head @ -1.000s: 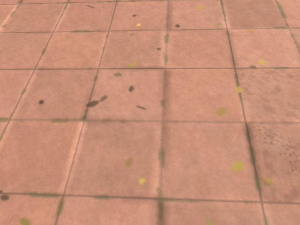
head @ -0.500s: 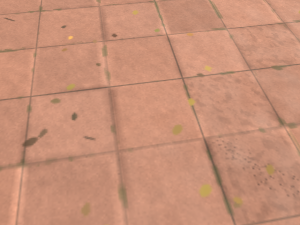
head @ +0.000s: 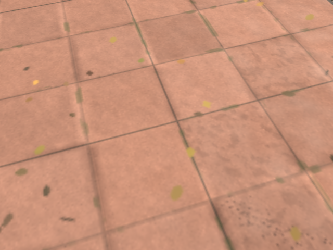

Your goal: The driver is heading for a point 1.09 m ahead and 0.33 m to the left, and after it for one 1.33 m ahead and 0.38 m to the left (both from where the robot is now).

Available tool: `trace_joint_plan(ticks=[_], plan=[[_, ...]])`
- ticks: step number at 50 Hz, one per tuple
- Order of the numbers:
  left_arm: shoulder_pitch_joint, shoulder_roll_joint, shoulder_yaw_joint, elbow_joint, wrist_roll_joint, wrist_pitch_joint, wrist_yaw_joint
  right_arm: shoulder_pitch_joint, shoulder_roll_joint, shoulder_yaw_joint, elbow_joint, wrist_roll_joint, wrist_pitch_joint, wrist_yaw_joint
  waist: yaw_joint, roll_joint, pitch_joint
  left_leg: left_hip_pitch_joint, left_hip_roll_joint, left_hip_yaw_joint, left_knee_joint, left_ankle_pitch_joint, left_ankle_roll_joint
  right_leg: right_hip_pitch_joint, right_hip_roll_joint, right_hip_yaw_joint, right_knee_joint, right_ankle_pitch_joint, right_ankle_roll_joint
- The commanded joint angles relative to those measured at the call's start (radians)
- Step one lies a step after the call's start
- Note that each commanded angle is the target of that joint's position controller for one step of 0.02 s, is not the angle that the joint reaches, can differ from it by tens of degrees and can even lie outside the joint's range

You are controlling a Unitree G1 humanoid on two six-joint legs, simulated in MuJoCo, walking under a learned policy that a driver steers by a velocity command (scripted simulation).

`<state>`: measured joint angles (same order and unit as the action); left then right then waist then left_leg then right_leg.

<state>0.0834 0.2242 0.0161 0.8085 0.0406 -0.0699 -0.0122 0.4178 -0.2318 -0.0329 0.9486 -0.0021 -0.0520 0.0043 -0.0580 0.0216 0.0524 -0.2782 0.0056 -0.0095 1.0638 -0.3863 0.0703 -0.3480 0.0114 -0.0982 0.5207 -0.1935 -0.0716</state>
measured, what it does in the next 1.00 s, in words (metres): walks ahead, turning left: left foot, then right foot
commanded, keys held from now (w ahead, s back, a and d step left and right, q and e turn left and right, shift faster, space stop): w+q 0.86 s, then w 0.14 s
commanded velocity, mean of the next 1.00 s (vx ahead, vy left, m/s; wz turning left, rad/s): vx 0.50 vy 0.00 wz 0.51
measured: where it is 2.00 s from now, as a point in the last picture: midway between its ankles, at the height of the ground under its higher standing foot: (87, 153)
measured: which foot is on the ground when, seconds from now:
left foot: up 0.00-0.40, down 0.42-0.96, up 0.98-1.00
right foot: down 0.00-0.44, up 0.46-0.94, down 0.96-1.00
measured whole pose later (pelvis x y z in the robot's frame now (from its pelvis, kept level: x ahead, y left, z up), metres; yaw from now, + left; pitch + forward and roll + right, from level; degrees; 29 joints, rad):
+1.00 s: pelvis +0.54 +0.12 -0.01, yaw +34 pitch +1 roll +0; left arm 0.04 0.25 0.01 0.71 0.05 -0.07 -0.01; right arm 0.45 -0.30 -0.07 0.88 0.00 -0.05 -0.01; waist -0.08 0.01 0.05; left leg -0.05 -0.14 -0.19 0.71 -0.49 0.09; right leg -0.46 0.02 -0.02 0.57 -0.11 -0.03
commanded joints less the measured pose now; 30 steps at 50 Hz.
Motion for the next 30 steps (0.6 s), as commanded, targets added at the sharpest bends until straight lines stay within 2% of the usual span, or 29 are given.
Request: trace_joint_plan(ticks=[1,3,6,10,12,15,16,18,19,20,21,22,23,24,25,26,27,28,30], plan=[[0.149,0.091,0.030,0.016,-0.013,-0.016,0.013,0.009,-0.089,-0.030,-0.055,-0.021,0.011,0.009,0.062,-0.119,-0.038,-0.276,0.083,-0.044,0.078,0.077,0.003,0.256,-0.286,0.286,-0.330,0.077,-0.081],[0.172,0.091,0.032,0.030,-0.017,-0.037,0.014,-0.004,-0.065,-0.033,-0.060,-0.026,0.033,0.022,0.044,-0.100,-0.038,-0.268,0.080,-0.034,0.075,0.106,-0.007,0.236,-0.276,0.211,-0.350,0.178,-0.079],[0.207,0.104,0.040,0.053,-0.027,-0.052,0.018,-0.098,-0.051,-0.037,-0.098,-0.030,0.048,0.037,0.039,-0.093,-0.008,-0.365,0.094,-0.018,0.044,0.201,-0.022,0.255,-0.268,0.109,-0.381,0.245,-0.079],[0.246,0.091,0.037,0.079,-0.022,-0.049,0.021,-0.248,-0.036,-0.026,-0.156,-0.028,0.045,0.051,0.057,-0.088,0.033,-0.404,0.089,0.022,-0.144,0.343,-0.033,0.264,-0.235,-0.012,-0.386,0.310,-0.071],[0.267,0.108,0.039,0.090,-0.022,-0.047,0.024,-0.325,-0.026,-0.016,-0.186,-0.030,0.042,0.059,0.075,-0.089,0.044,-0.365,0.075,0.065,-0.271,0.393,-0.024,0.275,-0.236,-0.056,-0.380,0.349,-0.065],[0.322,0.134,0.045,0.115,-0.021,-0.037,0.032,-0.403,-0.036,-0.011,-0.224,-0.036,0.041,0.066,0.096,-0.082,0.055,-0.341,0.053,0.121,-0.381,0.356,0.013,0.363,-0.267,-0.093,-0.348,0.448,-0.058],[0.330,0.141,0.046,0.121,-0.019,-0.031,0.035,-0.409,-0.042,-0.012,-0.232,-0.037,0.041,0.067,0.093,-0.083,0.052,-0.328,0.040,0.134,-0.403,0.323,0.030,0.398,-0.275,-0.108,-0.317,0.526,-0.053],[0.326,0.166,0.052,0.125,-0.016,-0.019,0.043,-0.376,-0.059,-0.020,-0.230,-0.039,0.042,0.060,0.067,-0.105,0.015,-0.251,-0.017,0.171,-0.426,0.227,0.071,0.455,-0.281,-0.142,-0.197,0.820,-0.041],[0.322,0.184,0.056,0.125,-0.014,-0.009,0.046,-0.323,-0.073,-0.027,-0.218,-0.040,0.041,0.054,0.041,-0.117,-0.021,-0.186,-0.053,0.184,-0.432,0.168,0.095,0.471,-0.284,-0.153,-0.093,0.947,-0.038],[0.321,0.200,0.061,0.123,-0.013,0.003,0.046,-0.233,-0.094,-0.039,-0.194,-0.040,0.035,0.049,0.003,-0.119,-0.076,-0.084,-0.087,0.182,-0.459,0.127,0.120,0.461,-0.285,-0.156,0.061,0.975,-0.037],[0.312,0.205,0.063,0.113,-0.016,0.011,0.043,-0.087,-0.124,-0.058,-0.147,-0.047,0.026,0.038,-0.064,-0.081,-0.157,0.119,-0.107,0.153,-0.542,0.153,0.152,0.368,-0.268,-0.169,0.287,0.842,-0.017],[0.322,0.161,0.052,0.080,-0.012,0.009,0.038,0.032,-0.220,-0.089,-0.122,-0.055,0.024,0.020,-0.098,0.030,-0.252,0.357,0.090,-0.114,-0.578,0.047,0.207,0.139,-0.227,-0.168,0.593,0.409,0.014],[0.315,0.093,0.045,0.003,-0.028,0.000,0.017,-0.035,-0.314,-0.111,-0.151,-0.031,0.037,0.016,-0.024,0.245,-0.318,0.597,0.333,-0.703,-0.731,0.044,0.369,-0.292,0.019,-0.052,0.944,-0.345,0.078],[0.185,0.165,0.053,-0.025,-0.017,-0.014,0.013,-0.025,-0.292,-0.108,-0.155,-0.012,0.049,0.011,-0.070,0.054,-0.261,0.562,0.327,-0.666,-0.795,0.118,0.351,-0.413,-0.028,0.120,0.957,-0.274,0.069],[0.152,0.143,0.046,-0.039,-0.030,-0.028,0.008,-0.073,-0.245,-0.095,-0.147,-0.008,0.047,0.002,-0.036,0.009,-0.141,0.444,0.311,-0.523,-0.798,0.213,0.324,-0.425,-0.077,0.127,0.893,-0.174,0.061],[0.177,0.137,0.045,-0.022,-0.031,-0.034,0.012,-0.109,-0.192,-0.082,-0.141,-0.008,0.040,0.000,0.018,-0.059,-0.060,0.302,0.262,-0.426,-0.809,0.362,0.276,-0.358,-0.111,0.125,0.784,-0.128,0.062],[0.181,0.131,0.045,-0.022,-0.015,-0.021,0.013,-0.140,-0.168,-0.074,-0.142,-0.004,0.030,-0.004,0.053,-0.064,-0.037,0.220,0.207,-0.348,-0.814,0.451,0.245,-0.296,-0.132,0.134,0.715,-0.125,0.071],[0.210,0.123,0.043,-0.014,0.002,0.000,0.012,-0.163,-0.150,-0.066,-0.148,-0.001,0.021,-0.005,0.078,-0.050,-0.046,0.170,0.170,-0.295,-0.824,0.508,0.230,-0.234,-0.136,0.133,0.678,-0.119,0.083],[0.213,0.108,0.041,-0.022,0.012,0.030,0.004,-0.141,-0.157,-0.065,-0.142,0.006,-0.001,-0.001,0.091,-0.033,-0.058,0.137,0.133,-0.255,-0.832,0.584,0.228,-0.213,-0.130,0.117,0.621,-0.113,0.104]])
Velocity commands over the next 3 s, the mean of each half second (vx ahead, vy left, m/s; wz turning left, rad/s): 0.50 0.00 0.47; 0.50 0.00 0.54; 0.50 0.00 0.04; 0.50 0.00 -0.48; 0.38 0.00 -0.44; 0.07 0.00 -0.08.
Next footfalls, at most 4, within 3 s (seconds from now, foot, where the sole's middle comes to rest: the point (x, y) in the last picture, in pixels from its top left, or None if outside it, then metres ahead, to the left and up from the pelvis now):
0.42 left None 0.36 0.13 -0.77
0.96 right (143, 191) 0.72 0.12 -0.77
1.48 left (73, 178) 0.80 0.43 -0.77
2.02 right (96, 120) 1.13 0.36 -0.77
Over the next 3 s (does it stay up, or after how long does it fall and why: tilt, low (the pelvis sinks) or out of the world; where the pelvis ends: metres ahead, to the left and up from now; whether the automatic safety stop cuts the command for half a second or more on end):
stays up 1.27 0.43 0.01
